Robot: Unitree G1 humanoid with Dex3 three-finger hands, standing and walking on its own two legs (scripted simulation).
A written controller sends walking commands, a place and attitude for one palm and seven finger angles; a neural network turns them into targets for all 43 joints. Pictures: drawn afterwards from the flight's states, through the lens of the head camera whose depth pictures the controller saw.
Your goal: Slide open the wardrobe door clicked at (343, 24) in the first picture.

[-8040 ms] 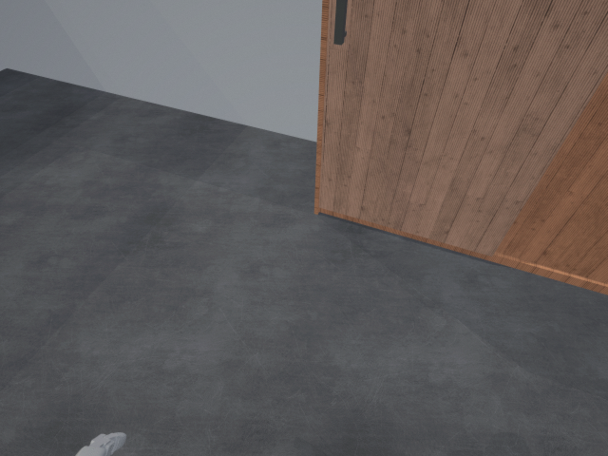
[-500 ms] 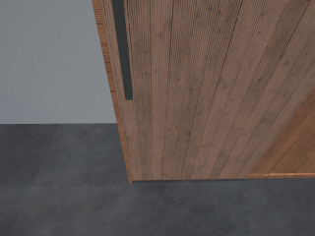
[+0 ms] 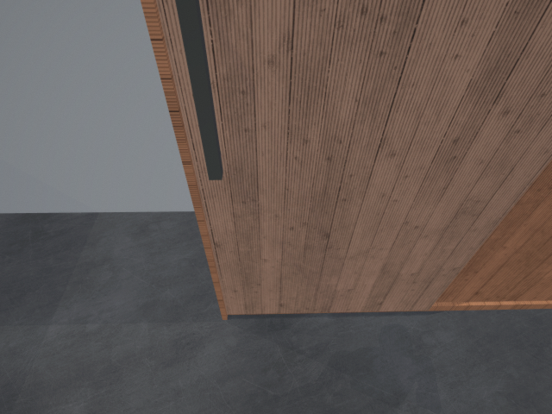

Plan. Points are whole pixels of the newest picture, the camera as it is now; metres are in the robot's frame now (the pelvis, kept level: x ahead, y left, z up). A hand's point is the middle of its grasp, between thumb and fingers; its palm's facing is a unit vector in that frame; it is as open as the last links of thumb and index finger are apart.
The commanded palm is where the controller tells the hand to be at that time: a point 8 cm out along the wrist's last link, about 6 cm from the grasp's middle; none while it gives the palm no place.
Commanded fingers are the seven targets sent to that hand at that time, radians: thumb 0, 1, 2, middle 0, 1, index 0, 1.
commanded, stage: look again from close up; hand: left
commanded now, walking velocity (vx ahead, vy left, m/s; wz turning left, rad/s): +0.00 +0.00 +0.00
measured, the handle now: (205, 89) +0.54 +0.15 +0.20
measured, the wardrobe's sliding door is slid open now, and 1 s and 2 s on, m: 0.00 0.00 0.00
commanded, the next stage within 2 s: none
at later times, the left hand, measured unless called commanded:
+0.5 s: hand out of the picture +0.09 +0.22 -0.16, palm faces -0.03 -0.95 -0.31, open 7.4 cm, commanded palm none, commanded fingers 0.00 0.90 0.90 -0.20 -0.30 -0.20 -0.30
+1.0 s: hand out of the picture +0.08 +0.22 -0.16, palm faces -0.01 -0.95 -0.32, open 7.4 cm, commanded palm none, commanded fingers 0.00 0.90 0.90 -0.20 -0.30 -0.20 -0.30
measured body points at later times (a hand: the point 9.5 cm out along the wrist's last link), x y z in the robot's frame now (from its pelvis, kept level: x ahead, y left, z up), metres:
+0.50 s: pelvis +0.03 -0.01 +0.00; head +0.03 -0.02 +0.45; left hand +0.10 +0.27 -0.13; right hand +0.10 -0.30 -0.13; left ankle +0.02 +0.07 -0.74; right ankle +0.01 -0.13 -0.74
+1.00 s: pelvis +0.04 -0.02 +0.01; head +0.04 -0.02 +0.45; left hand +0.08 +0.26 -0.13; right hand +0.11 -0.30 -0.13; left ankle +0.02 +0.07 -0.74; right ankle +0.01 -0.13 -0.74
